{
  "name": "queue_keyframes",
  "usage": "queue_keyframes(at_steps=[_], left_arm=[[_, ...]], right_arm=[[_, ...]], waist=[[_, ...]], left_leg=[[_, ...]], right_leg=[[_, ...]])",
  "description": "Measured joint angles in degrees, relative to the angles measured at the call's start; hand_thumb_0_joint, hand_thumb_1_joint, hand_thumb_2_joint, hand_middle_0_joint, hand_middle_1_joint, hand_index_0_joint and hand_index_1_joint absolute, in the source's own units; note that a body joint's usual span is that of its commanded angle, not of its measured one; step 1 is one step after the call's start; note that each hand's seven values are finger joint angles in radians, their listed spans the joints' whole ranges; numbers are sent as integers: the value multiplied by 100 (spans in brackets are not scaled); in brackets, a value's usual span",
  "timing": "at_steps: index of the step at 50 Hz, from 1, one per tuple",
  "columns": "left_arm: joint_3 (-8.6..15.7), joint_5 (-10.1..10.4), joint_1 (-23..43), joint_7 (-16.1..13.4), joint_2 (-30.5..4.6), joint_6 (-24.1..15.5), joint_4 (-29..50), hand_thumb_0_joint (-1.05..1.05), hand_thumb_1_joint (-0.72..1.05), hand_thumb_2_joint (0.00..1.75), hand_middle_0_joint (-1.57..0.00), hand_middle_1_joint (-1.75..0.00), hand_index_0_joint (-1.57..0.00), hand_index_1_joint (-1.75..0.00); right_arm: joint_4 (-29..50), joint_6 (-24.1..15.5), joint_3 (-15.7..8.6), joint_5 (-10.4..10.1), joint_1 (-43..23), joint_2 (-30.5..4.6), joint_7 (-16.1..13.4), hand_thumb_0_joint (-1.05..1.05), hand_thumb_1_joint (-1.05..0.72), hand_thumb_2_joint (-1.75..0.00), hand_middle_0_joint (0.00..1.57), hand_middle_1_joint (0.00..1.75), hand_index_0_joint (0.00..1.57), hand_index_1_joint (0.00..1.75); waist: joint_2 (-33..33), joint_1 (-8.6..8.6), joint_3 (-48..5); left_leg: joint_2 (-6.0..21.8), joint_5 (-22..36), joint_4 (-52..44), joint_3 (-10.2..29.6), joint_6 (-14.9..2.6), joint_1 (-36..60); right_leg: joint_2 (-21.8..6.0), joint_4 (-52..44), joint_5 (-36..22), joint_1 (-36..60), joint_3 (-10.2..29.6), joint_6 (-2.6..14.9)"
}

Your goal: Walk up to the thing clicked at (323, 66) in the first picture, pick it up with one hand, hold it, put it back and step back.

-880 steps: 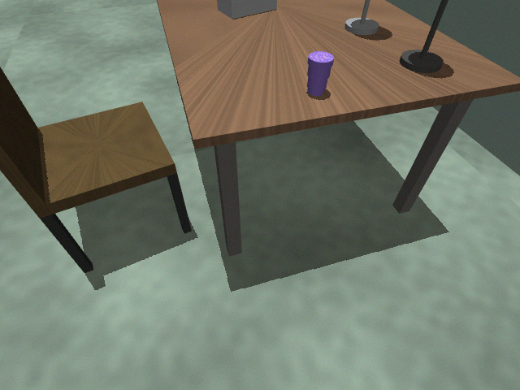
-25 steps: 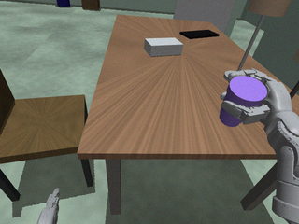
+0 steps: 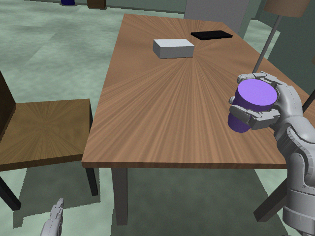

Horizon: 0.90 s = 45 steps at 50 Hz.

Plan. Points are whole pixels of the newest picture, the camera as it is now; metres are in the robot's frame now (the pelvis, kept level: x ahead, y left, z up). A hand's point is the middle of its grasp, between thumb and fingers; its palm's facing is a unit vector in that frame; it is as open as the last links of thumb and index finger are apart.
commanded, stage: hold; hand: right
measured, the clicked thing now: (246, 109) +0.33 -0.17 +0.24
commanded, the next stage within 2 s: crouch in 0.80 s
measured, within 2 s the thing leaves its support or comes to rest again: neither
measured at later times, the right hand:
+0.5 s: hand (247, 102) +0.34 -0.16 +0.26, palm faces +0.04 +1.00 -0.03, open 9.4 cm
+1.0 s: hand (247, 99) +0.34 -0.16 +0.26, palm faces +0.05 +1.00 -0.03, open 9.4 cm
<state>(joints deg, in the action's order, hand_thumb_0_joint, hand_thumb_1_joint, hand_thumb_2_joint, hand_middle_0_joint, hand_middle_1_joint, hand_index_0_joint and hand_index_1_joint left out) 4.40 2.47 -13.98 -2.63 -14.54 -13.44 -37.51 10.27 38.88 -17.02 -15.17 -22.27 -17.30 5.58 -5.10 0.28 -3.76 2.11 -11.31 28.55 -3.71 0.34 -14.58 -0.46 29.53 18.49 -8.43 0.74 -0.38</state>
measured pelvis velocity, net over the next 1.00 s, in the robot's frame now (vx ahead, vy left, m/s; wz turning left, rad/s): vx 0.00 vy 0.00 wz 0.00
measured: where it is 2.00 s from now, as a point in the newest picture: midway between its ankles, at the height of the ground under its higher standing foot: outside the picture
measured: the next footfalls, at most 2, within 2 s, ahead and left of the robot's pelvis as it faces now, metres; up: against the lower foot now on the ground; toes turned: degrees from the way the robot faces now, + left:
none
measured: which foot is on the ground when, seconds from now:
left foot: down 0.00-1.00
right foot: down 0.00-1.00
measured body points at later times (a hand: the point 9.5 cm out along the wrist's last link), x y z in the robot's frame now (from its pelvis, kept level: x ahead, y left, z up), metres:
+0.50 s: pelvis +0.00 +0.00 +0.00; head -0.04 +0.04 +0.45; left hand +0.17 +0.26 -0.08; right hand +0.33 -0.22 +0.26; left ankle +0.05 +0.12 -0.74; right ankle -0.03 -0.12 -0.74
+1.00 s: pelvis +0.00 +0.00 +0.00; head -0.04 +0.04 +0.45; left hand +0.17 +0.26 -0.07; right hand +0.33 -0.22 +0.26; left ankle +0.05 +0.12 -0.74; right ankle -0.03 -0.12 -0.74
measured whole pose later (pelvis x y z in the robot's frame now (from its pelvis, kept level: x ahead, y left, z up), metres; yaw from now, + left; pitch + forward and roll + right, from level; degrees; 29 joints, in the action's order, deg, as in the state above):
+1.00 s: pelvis +0.00 +0.00 +0.00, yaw +0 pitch -2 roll +0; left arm 4.5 2.5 -13.8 -2.1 -14.6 -12.8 -36.6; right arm 7.1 38.9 -17.0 -15.1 -24.7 -17.5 4.8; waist -5.1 0.1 -3.6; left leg 2.1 -11.5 28.2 -3.8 0.3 -14.3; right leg -0.5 28.8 18.4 -8.0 0.9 -0.4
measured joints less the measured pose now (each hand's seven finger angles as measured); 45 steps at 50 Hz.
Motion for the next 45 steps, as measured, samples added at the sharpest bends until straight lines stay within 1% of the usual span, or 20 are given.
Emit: queue_keyframes(at_steps=[5,14,20,25,32,41,45], left_arm=[[-8,-6,44,-7,11,17,-3,-1,-54,6,-5,-4,-4,-4],[28,12,18,23,-11,17,4,-1,-54,6,-5,-4,-4,-5],[34,11,37,54,-22,20,-25,-1,-54,6,-5,-4,-4,-5],[17,5,37,45,-9,16,-8,-1,-54,6,-5,-4,-4,-4],[-17,-5,12,33,12,33,20,-1,-54,6,-5,-4,-4,-4],[-34,8,15,36,-9,55,27,-1,-54,6,-5,-4,-4,-4],[-5,-2,49,49,-6,65,10,-1,-54,6,-5,-4,-4,-4]], right_arm=[[-84,27,14,-25,-19,3,11,-1,31,-105,77,101,78,102],[-106,7,-15,-10,-79,-29,-13,-1,31,-105,77,101,78,102],[-124,24,17,-3,-80,-11,-12,-1,31,-105,77,101,78,102],[-153,17,-10,-30,-77,-8,-26,-1,31,-105,77,101,78,102],[-178,-37,-9,9,-140,-1,-83,-1,31,-105,77,101,78,102],[-190,-11,35,11,-173,14,-55,-1,31,-105,77,101,78,102],[-248,14,48,9,-215,15,-67,-1,31,-105,77,101,78,102]], waist=[[-11,-2,-15],[5,7,-15],[-5,-4,3],[-11,-15,15],[-1,-7,38],[-6,-2,-2],[-13,-8,8]], left_leg=[[3,-15,0,-9,4,28],[3,-21,-3,-13,1,30],[-5,-5,-27,-8,-4,30],[-12,-4,-29,-2,-8,20],[-12,-15,-11,-7,-12,3],[-11,-21,-35,-16,-10,39],[-6,-18,-37,-18,-8,43]], right_leg=[[2,-8,7,28,9,1],[2,-17,8,32,14,-2],[-4,-36,-2,32,8,-6],[-11,-47,-5,29,2,-8],[-12,-40,-2,15,7,-12],[-11,-65,-1,48,16,-13],[-6,-66,-4,50,19,-9]])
